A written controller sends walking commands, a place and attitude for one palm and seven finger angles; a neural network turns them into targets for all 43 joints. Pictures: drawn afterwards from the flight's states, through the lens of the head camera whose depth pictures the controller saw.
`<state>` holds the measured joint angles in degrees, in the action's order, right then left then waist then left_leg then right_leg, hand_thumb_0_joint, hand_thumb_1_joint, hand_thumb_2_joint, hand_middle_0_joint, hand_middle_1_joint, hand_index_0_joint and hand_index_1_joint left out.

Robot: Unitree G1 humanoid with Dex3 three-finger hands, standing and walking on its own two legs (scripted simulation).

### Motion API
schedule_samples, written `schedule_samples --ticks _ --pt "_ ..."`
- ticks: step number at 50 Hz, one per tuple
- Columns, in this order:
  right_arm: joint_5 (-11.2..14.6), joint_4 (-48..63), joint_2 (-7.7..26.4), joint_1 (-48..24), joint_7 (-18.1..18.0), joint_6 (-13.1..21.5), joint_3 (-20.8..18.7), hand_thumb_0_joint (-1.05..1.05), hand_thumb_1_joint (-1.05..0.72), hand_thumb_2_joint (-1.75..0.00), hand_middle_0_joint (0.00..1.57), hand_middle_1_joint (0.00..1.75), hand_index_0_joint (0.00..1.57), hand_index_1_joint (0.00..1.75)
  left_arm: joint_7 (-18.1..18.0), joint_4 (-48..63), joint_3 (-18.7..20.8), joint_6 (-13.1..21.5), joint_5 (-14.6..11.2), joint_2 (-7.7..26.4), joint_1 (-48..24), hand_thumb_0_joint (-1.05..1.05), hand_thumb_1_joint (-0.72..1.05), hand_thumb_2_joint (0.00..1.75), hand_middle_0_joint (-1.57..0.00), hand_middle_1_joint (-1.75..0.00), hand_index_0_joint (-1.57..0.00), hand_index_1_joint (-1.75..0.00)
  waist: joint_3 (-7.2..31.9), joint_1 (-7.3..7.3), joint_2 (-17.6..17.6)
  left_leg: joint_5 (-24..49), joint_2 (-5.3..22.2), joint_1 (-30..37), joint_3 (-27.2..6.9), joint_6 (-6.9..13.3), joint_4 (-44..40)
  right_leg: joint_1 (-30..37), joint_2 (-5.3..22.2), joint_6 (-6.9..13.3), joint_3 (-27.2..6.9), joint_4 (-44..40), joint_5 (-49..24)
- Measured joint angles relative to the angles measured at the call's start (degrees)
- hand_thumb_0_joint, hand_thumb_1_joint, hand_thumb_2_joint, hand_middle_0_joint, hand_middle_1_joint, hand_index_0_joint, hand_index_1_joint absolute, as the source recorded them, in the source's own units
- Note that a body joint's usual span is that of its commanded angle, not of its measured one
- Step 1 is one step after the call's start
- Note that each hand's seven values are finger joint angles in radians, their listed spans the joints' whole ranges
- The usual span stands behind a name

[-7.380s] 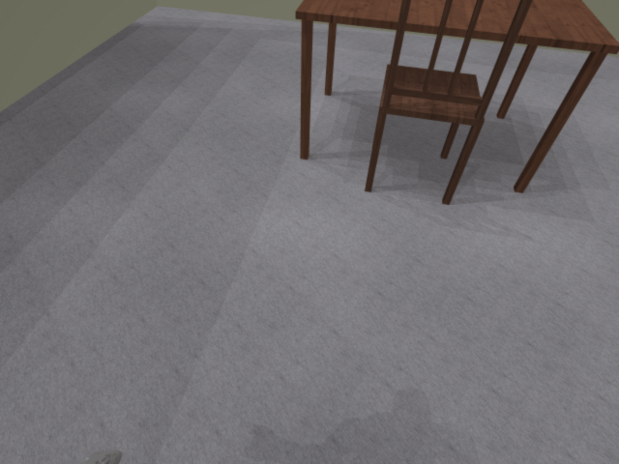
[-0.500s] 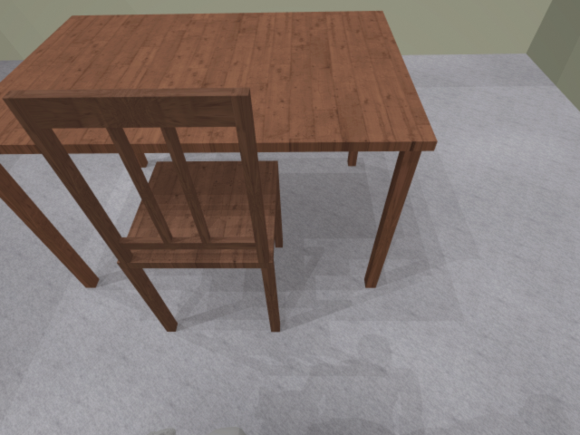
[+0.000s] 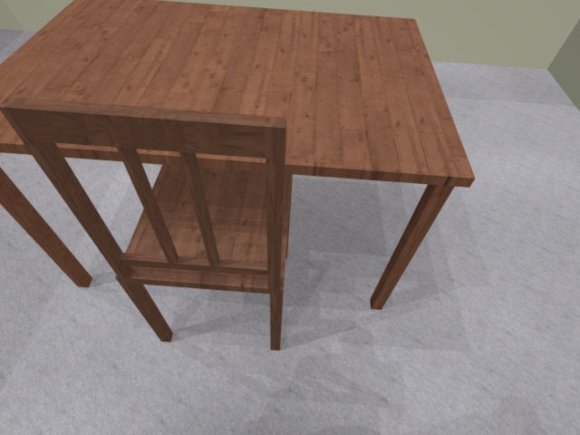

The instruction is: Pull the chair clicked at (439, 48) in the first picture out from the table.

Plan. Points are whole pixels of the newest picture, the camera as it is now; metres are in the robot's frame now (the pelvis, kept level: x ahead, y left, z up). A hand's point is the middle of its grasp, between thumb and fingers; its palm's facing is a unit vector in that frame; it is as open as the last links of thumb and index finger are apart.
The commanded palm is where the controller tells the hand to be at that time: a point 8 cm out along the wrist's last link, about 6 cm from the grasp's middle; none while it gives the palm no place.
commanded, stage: come to a stop and stand still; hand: left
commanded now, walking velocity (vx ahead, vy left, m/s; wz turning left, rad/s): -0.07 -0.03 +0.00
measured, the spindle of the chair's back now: (153, 212) +0.47 +0.31 -0.06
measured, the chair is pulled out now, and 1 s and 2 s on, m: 0.00 0.00 0.00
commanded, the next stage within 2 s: look again from close up in 0.68 s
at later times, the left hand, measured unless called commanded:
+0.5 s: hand out of the picture +0.02 +0.11 -0.17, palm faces +0.06 -0.97 -0.21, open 7.2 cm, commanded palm none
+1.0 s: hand out of the picture -0.06 +0.11 -0.18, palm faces +0.07 -0.98 -0.17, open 7.4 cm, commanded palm none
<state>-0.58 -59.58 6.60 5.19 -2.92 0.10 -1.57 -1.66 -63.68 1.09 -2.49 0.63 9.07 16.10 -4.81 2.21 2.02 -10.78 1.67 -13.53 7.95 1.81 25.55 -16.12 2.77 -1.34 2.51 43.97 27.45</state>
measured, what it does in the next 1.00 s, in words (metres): steps on the spot: right foot, then left foot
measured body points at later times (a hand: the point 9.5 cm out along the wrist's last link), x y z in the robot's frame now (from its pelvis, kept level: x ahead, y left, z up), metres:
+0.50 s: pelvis -0.03 -0.08 +0.00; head -0.02 -0.08 +0.45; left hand +0.01 +0.16 -0.15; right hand -0.04 -0.30 -0.16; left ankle -0.05 +0.08 -0.74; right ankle -0.02 -0.15 -0.74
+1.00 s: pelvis -0.04 -0.05 +0.00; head -0.04 -0.05 +0.45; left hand -0.06 +0.16 -0.16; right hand -0.04 -0.26 -0.17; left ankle -0.06 +0.06 -0.74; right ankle -0.02 -0.15 -0.74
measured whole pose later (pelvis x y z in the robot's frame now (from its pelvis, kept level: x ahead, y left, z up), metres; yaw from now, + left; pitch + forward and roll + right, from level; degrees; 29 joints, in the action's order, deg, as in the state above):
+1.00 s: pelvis -0.04 -0.05 +0.00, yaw +2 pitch -2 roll -1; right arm -1.4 -60.8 7.9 18.5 -1.8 0.8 -0.2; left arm -1.9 -64.0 -0.1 0.7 0.7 6.5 17.8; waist -1.1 -0.2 -1.5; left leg -17.8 1.0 -11.9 1.6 0.4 31.2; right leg -13.5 -0.2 1.8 5.5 29.1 14.1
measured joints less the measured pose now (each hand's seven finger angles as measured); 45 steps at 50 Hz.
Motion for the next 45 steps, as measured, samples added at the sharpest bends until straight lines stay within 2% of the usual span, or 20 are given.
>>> schedule_samples --ticks 4,6,8,12,16,18,20,21,23,26,39,41,43,45 --pt "-0.57 0.61 1.40 -0.29 0.47 -1.33 -0.95 -0.01 -0.93 -0.89 0.20 0.30 0.21 0.30 -0.18 2.61 1.09 -0.53 0.15 0.80 -1.92 0.01 0.91 0.90 -0.20 -0.30 -0.20 -0.30 -0.40 -0.69 -1.57 0.58 1.16 -1.26 -0.25 -0.99 0.61 -2.90 -0.27 0.11 -0.54 3.69 0.25" --pt "-0.72 0.42 2.30 0.27 0.84 -1.82 -1.33 -0.01 -0.93 -0.89 0.20 0.30 0.21 0.30 -0.27 3.70 1.34 -0.19 0.21 1.25 -2.58 0.01 0.91 0.90 -0.20 -0.30 -0.20 -0.30 -0.04 -0.81 -2.27 0.53 1.62 -2.12 -0.56 -1.76 1.61 -1.75 -0.05 0.21 -0.15 -0.17 -2.47" --pt "-0.55 0.21 2.94 1.35 1.22 -2.23 -1.61 -0.01 -0.92 -0.89 0.20 0.30 0.21 0.30 -0.28 4.73 1.29 0.65 0.43 2.01 -2.42 0.01 0.91 0.90 -0.20 -0.30 -0.20 -0.30 0.92 -0.86 -2.12 -0.29 1.63 -3.69 -0.74 -2.77 4.10 1.34 0.42 0.41 -0.28 -8.66 -8.38" --pt "-0.30 -0.49 4.63 3.31 1.80 -3.74 -2.10 0.00 -0.92 -0.89 0.20 0.30 0.20 0.30 -0.13 4.26 0.41 1.14 0.77 1.29 -2.68 0.01 0.91 0.90 -0.20 -0.29 -0.19 -0.30 1.88 -1.70 -4.19 -9.90 1.37 -5.77 -4.63 -2.79 10.42 1.93 -1.11 3.06 1.00 -9.60 -8.46" --pt "-0.27 -1.72 4.95 5.67 1.82 -3.50 -1.69 0.00 -0.92 -0.89 0.19 0.30 0.20 0.30 0.16 3.54 -0.25 1.27 0.51 0.41 -2.83 0.01 0.91 0.90 -0.20 -0.30 -0.20 -0.30 2.93 -2.32 -4.05 -10.77 0.58 -4.74 -6.45 -2.56 14.61 3.14 -2.27 4.33 1.40 -13.30 -10.69" --pt "-0.22 -2.44 4.84 6.99 1.64 -3.07 -1.34 0.00 -0.92 -0.89 0.19 0.30 0.20 0.30 0.27 3.17 -0.45 1.48 0.32 -0.07 -3.27 0.01 0.91 0.90 -0.20 -0.30 -0.20 -0.30 3.20 -2.67 -4.05 -9.70 0.68 -2.38 -6.72 -2.73 12.11 3.33 -3.05 4.69 1.93 -14.33 -11.34" --pt "-0.22 -3.35 4.66 8.34 1.36 -2.47 -0.82 0.00 -0.92 -0.89 0.19 0.30 0.20 0.30 -0.01 2.69 -0.40 1.77 0.04 -0.25 -3.82 0.01 0.92 0.90 -0.20 -0.30 -0.20 -0.30 3.39 -2.95 -4.40 -5.42 1.14 1.02 -7.28 -2.73 6.34 3.14 -4.13 4.92 2.80 -14.57 -11.52" --pt "-0.27 -4.00 4.44 8.91 1.16 -2.11 -0.57 0.00 -0.92 -0.90 0.19 0.30 0.20 0.30 -0.02 2.35 -0.43 1.89 -0.18 -0.24 -4.26 0.01 0.92 0.90 -0.20 -0.30 -0.20 -0.30 3.38 -3.16 -4.54 -5.72 1.59 2.32 -7.77 -3.39 3.66 2.98 -4.59 4.99 3.38 -14.52 -11.49" --pt "-0.35 -5.55 3.17 9.50 0.92 -1.78 0.09 0.00 -0.92 -0.90 0.19 0.30 0.20 0.30 -0.17 1.66 -0.20 1.97 -0.43 0.34 -5.32 0.01 0.93 0.90 -0.20 -0.30 -0.20 -0.30 2.65 -2.88 -2.97 -5.72 1.30 3.34 -7.84 -4.48 1.75 3.66 -4.30 5.16 3.50 -15.50 -12.07" --pt "-0.36 -6.86 1.94 10.60 0.85 -1.39 0.89 0.00 -0.91 -0.90 0.19 0.30 0.20 0.30 -0.09 0.89 -0.18 2.18 -0.74 0.73 -5.74 0.01 0.94 0.90 -0.20 -0.30 -0.20 -0.30 2.23 -2.33 -2.11 -3.88 1.36 4.59 -7.72 -4.90 -0.59 4.93 -4.48 5.28 3.39 -17.94 -13.65" --pt "-0.62 -6.75 0.26 13.10 0.97 -1.13 1.27 0.00 -0.91 -0.89 0.20 0.30 0.20 0.30 0.16 -1.76 -0.38 1.93 -0.58 -1.00 -0.81 0.01 0.92 0.90 -0.20 -0.30 -0.20 -0.30 2.75 -2.29 -3.01 -2.31 1.73 5.36 -7.53 -4.71 -2.78 6.19 -5.02 5.41 3.23 -21.35 -15.84" --pt "-0.44 -5.83 0.60 12.93 1.26 -1.08 1.19 0.00 -0.91 -0.89 0.20 0.30 0.20 0.30 -0.68 -1.40 -0.72 3.05 -0.09 -1.75 0.21 0.01 0.92 0.90 -0.20 -0.30 -0.20 -0.30 2.64 -2.01 -3.39 -5.76 1.92 2.62 -7.48 -3.99 2.71 5.36 -5.20 4.91 3.15 -21.20 -16.17" --pt "-0.30 -3.71 1.22 12.94 1.49 -1.24 0.82 0.00 -0.91 -0.89 0.20 0.30 0.20 0.30 -0.73 -0.65 -1.08 3.78 0.20 -2.42 1.43 0.01 0.91 0.90 -0.20 -0.30 -0.20 -0.30 2.71 -2.39 -4.01 -8.78 1.70 0.03 -7.62 -2.90 8.45 4.36 -5.19 4.90 3.22 -20.28 -16.07" --pt "-0.36 -2.04 1.79 13.22 1.54 -0.78 0.62 0.00 -0.91 -0.89 0.20 0.30 0.20 0.30 -0.50 -0.27 -1.21 3.73 0.41 -2.88 2.19 0.01 0.91 0.90 -0.20 -0.30 -0.20 -0.30 3.10 -2.89 -4.65 -8.13 1.34 0.04 -7.16 -2.31 7.89 3.39 -4.96 4.78 3.52 -18.38 -15.13"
